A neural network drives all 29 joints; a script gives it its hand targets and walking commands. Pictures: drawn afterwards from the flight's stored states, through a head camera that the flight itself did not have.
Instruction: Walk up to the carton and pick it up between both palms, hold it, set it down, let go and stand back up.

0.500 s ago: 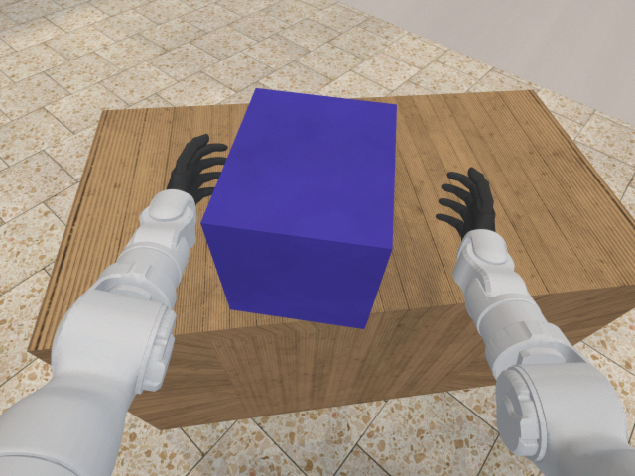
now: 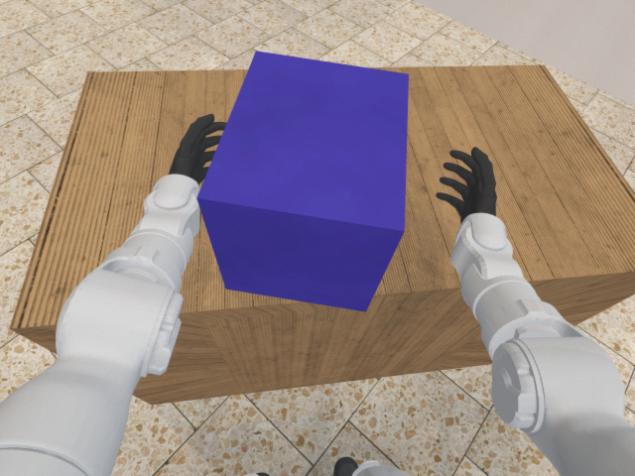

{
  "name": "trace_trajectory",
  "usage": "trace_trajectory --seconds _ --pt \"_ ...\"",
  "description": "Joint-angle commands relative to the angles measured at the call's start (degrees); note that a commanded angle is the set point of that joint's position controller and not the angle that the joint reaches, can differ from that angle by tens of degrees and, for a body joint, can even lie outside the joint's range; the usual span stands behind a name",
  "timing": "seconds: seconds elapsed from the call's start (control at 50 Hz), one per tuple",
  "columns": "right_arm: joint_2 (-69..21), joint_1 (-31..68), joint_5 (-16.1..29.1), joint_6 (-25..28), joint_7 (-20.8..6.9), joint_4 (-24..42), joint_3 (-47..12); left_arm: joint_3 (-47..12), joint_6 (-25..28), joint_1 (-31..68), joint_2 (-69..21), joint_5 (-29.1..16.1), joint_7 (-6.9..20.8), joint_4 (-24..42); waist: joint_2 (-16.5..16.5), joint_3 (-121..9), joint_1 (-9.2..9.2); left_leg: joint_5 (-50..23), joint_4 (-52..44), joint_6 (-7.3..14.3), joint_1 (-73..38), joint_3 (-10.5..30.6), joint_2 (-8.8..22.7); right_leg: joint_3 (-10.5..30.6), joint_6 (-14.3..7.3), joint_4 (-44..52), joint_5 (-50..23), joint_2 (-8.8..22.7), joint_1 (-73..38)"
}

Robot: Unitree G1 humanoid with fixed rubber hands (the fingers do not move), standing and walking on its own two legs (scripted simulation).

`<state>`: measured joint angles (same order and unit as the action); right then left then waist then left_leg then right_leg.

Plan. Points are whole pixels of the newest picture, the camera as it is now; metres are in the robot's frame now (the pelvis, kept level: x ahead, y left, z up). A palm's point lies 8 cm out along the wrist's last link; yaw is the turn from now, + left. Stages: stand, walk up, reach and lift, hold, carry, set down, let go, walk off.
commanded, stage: reach and lift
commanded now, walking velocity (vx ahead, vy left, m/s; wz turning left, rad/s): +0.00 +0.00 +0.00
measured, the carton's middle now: (313, 186) +0.49 -0.03 +0.02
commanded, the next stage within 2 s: none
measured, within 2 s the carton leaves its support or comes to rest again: neither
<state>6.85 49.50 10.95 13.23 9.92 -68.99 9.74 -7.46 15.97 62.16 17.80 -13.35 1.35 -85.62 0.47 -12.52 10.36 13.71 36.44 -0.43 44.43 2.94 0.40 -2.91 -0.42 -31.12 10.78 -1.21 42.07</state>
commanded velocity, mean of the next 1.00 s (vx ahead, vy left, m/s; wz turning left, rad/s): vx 0.00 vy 0.00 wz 0.00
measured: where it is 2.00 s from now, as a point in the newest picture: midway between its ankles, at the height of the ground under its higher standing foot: outside the picture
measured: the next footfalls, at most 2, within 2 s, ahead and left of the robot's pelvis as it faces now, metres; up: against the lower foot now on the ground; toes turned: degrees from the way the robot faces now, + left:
none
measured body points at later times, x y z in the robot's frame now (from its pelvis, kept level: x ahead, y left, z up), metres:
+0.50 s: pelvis +0.00 +0.01 +0.01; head +0.09 +0.05 +0.45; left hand +0.49 +0.12 +0.07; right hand +0.41 -0.18 +0.06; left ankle +0.02 +0.11 -0.72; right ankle +0.02 -0.12 -0.72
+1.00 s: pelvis +0.04 +0.01 +0.03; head +0.10 +0.02 +0.47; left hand +0.48 +0.12 +0.07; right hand +0.41 -0.18 +0.06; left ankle +0.02 +0.11 -0.72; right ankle +0.02 -0.12 -0.72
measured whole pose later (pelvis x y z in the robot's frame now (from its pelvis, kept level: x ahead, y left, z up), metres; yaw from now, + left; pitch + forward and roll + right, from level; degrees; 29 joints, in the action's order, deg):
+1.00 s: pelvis +0.04 +0.01 +0.03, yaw +2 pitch +11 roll -2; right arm -8.8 37.5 -25.0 24.0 6.8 -57.4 39.3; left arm 24.4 16.7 49.8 5.0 20.0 1.0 -72.4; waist 0.6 -3.4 7.7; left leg 11.8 23.3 0.2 22.4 3.5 -0.2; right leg -3.4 0.2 -14.5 7.3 -0.7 18.0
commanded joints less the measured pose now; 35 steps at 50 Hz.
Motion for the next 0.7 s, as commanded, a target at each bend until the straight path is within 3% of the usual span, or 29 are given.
trace_trajectory --seconds 0.0,0.02,0.04,0.08,0.1,0.12,0.14,0.16,0.18,0.2,0.22,0.24,0.26,0.3,0.32,0.34,0.36,0.38,0.4,0.44,0.46,0.48,0.5,0.52,0.54,0.58,0.62,0.66,0.68 --pt "6.47 24.05 -0.92 2.37 0.35 11.01 0.14 0.62 2.35 26.83 1.91 -0.31 -0.18 8.7 7.61 -39.88 1.32 -20.24 0.91 -4.6 -31.02 -1.17 -0.54 -1.23 0.42 2.57 -18.57 -0.07 -11.67" --pt "5.67 25.59 -1.17 2.12 -0.06 12.09 0.24 2.04 2.28 28.04 1.44 1.02 -0.23 9.54 6.37 -39.98 0.8 -19.26 0.18 -4.04 -29.48 -1.05 -0.71 -1.09 0.28 1.83 -19.85 0.11 -13.98" --pt "4.58 23.42 -1.99 1.87 0.32 9.73 1.18 1.34 2.23 26.88 -0.23 2.18 0.26 9.0 7.02 -37.97 2.6 -18.32 -0.82 -3.93 -30.52 -0.88 -1.04 -1.31 0.54 2.93 -19.35 -0.15 -13.55" --pt "4.06 24.42 -3.26 1.76 0.56 10.56 1.93 3.7 1.75 25.66 0.27 3.47 0.33 7.28 6.29 -35.71 1.69 -17.39 -1.67 -3.6 -28.87 -2.11 -1.11 -0.71 0.92 2.84 -18.97 0.15 -14.64" --pt "3.24 25.06 -3.01 1.51 0.6 9.47 1.75 2.63 1.72 27.05 -0.97 3.39 0.23 9.71 8.44 -34.8 2.17 -15.87 -2.2 -4.21 -28.31 -1.78 -0.99 -1.12 0.16 3.19 -16.45 0.27 -13.98" --pt "-0.22 25.58 -4.44 1.65 -0.13 12.53 1.96 3.73 2.64 28.27 -2.72 4.95 0.42 12.24 8.73 -36.89 0.35 -15.97 -1.98 -3.8 -26.59 -2.09 -1.25 -0.65 0.36 2.64 -16.66 0.75 -15.26" --pt "0.0 27.69 -5.41 1.67 0.22 12.24 3.87 4.3 2.44 29.72 -2.15 5.68 0.42 10.85 7.55 -37.61 1.0 -14.45 -2.18 -3.56 -27.09 -1.77 -1.17 -0.62 0.52 2.46 -16.39 0.67 -15.02" --pt "-0.1 24.11 -7.2 2.1 0.48 10.58 5.54 3.66 2.2 26.33 -5.22 6.55 0.09 11.87 9.79 -36.52 2.86 -15.3 -2.32 -4.25 -31.13 -1.19 -0.87 -1.13 0.01 3.92 -16.43 0.5 -12.88" --pt "1.85 24.25 -8.51 2.62 1.07 11.29 6.98 7.06 1.89 26.71 -2.19 7.17 -0.34 11.44 8.84 -38.46 1.82 -17.12 -2.1 -4.57 -31.38 -1.99 -0.3 -1.07 0.2 3.91 -17.29 0.1 -13.68" --pt "1.28 23.62 -9.0 3.85 1.49 9.7 8.58 6.04 1.64 25.67 -3.23 8.73 -0.76 12.67 11.38 -39.64 2.74 -21.12 -1.3 -5.61 -32.89 -1.76 -0.27 -1.48 0.3 3.34 -19.71 -0.36 -13.86" --pt "1.56 24.83 -9.83 3.67 1.88 10.09 9.88 6.26 1.15 26.43 -4.74 8.61 -0.95 13.92 10.06 -39.06 3.59 -20.44 -1.43 -5.13 -33.3 -1.33 -0.15 -1.11 0.47 4.3 -20.48 -0.29 -14.43" --pt "0.11 24.59 -11.44 4.54 1.91 12.61 9.56 7.08 1.11 25.42 -5.1 9.39 -0.57 12.91 10.68 -40.88 2.21 -21.5 -1.35 -5.16 -32.94 -1.21 -0.31 -1.0 0.5 3.84 -21.63 0.11 -14.58" --pt "0.19 23.7 -12.27 5.03 2.02 9.67 11.09 7.36 1.27 24.91 -5.99 10.14 -0.8 14.91 10.46 -39.39 3.86 -24.12 -1.19 -5.79 -35.29 -1.07 -0.03 -1.6 0.24 4.48 -22.03 -0.53 -13.85" --pt "-0.66 22.83 -14.02 6.11 1.62 9.66 12.07 8.6 0.81 23.48 -8.5 11.77 -0.89 15.31 11.49 -38.49 3.33 -28.74 -0.95 -6.64 -38.24 -1.07 0.34 -2.1 0.56 5.25 -21.29 -0.94 -14.1" --pt "-0.58 23.75 -15.49 6.33 1.89 10.98 13.54 10.29 0.3 23.68 -7.54 13.27 -0.7 15.37 9.79 -38.62 3.15 -28.78 -1.85 -6.31 -36.77 -1.57 0.3 -1.92 0.75 5.25 -23.66 -0.85 -15.98" --pt "-0.73 22.84 -17.82 7.15 2.17 9.19 14.86 10.11 0.54 23.71 -9.59 14.27 -1.13 17.15 10.53 -39.15 4.49 -26.21 -2.53 -6.4 -37.1 -1.63 -0.12 -2.71 0.51 5.17 -22.13 -1.17 -14.88" --pt "-2.33 22.54 -17.1 7.5 2.19 9.73 14.8 10.03 0.5 21.29 -9.98 14.45 -1.51 16.81 11.16 -38.74 3.66 -26.27 -2.12 -6.59 -36.16 -1.64 0.03 -1.88 0.27 5.32 -22.84 -0.82 -16.25" --pt "-6.11 22.2 -19.39 7.51 1.4 8.85 14.65 10.53 0.02 21.96 -13.53 16.73 -0.36 16.78 11.99 -35.49 3.58 -26.66 -2.96 -6.43 -36.67 -2.2 -0.35 -2.15 -0.04 6.39 -23.06 -0.55 -17.32" --pt "-8.65 23.81 -19.42 7.72 0.66 9.08 14.34 12.57 0.08 23.52 -15.19 17.96 0.44 15.47 9.58 -34.46 2.44 -25.83 -3.17 -5.93 -36.38 -1.85 -0.6 -1.72 0.09 6.73 -23.42 -0.39 -19.42" --pt "-11.29 22.81 -23.74 6.89 -0.69 8.56 17.32 16.45 -0.47 21.04 -16.08 21.57 1.8 11.78 8.04 -28.45 1.77 -18.63 -5.88 -4.6 -32.72 -3.05 -0.79 -2.04 0.38 6.65 -20.46 0.61 -21.34" --pt "-13.4 23.65 -26.15 7.8 -1.22 9.44 19.01 16.39 -0.27 20.55 -19.1 23.72 1.64 13.55 9.4 -30.98 2.68 -17.62 -6.97 -5.15 -35.89 -2.3 -0.74 -2.95 0.61 7.78 -18.98 -0.02 -19.9" --pt "-17.59 21.56 -28.03 8.17 -2.67 8.35 18.66 16.55 -0.37 19.78 -23.98 25.76 2.79 13.31 11.19 -29.8 3.53 -21.61 -7.27 -6.16 -39.29 -2.77 -0.61 -3.94 0.39 8.19 -19.15 -0.08 -18.19" --pt "-22.25 24.89 -30.27 8.95 -4.16 10.76 18.77 16.36 0.72 22.86 -27.73 25.99 3.56 15.2 11.38 -31.44 2.16 -23.76 -6.78 -6.38 -39.77 -2.32 -0.4 -3.78 0.04 8.78 -18.98 0.09 -19.76" --pt "-28.32 25.63 -33.43 9.73 -6.41 11.99 17.69 18.47 1.37 22.23 -32.23 29.32 4.56 11.6 11.77 -30.91 0.45 -23.62 -6.91 -6.51 -40.41 -2.53 -0.59 -3.74 -0.43 9.29 -18.03 0.34 -19.51" --pt "-32.29 28.22 -36.66 10.36 -8.17 14.3 18.8 19.93 2.02 22.97 -37.29 31.24 5.18 10.92 10.03 -33.7 0.13 -23.45 -7.05 -6.28 -40.28 -2.79 -0.56 -4.07 -0.57 9.34 -17.68 0.22 -20.3" --pt "-36.95 22.42 -39.75 10.2 -10.43 9.52 16.64 22.98 2.45 16.9 -41.39 36.51 6.43 6.22 9.68 -25.95 -0.53 -24.15 -8.36 -5.93 -40.57 -3.63 -0.59 -3.91 -1.37 10.72 -19.53 0.44 -24.87" --pt "-37.66 22.94 -43.45 10.71 -11.22 9.1 19.21 24.37 2.83 18.19 -43.38 38.29 6.94 6.16 10.27 -25.64 1.71 -22.85 -9.58 -6.09 -41.25 -3.73 0.03 -4.51 -1.1 12.18 -17.97 0.25 -24.29" --pt "-37.77 21.12 -42.92 9.9 -12.17 8.1 19.23 26.12 2.39 17.45 -42.94 39.73 6.58 7.25 8.97 -22.78 0.11 -20.58 -10.76 -5.47 -40.31 -3.63 0.44 -3.56 -1.46 12.79 -17.79 0.09 -26.99" --pt "-37.55 23.17 -44.05 10.0 -12.16 10.74 20.03 25.28 1.7 16.97 -43.82 38.59 6.62 5.66 8.46 -23.55 1.53 -20.88 -10.84 -5.7 -42.13 -3.54 0.48 -4.49 -1.28 13.45 -16.78 -0.34 -25.74"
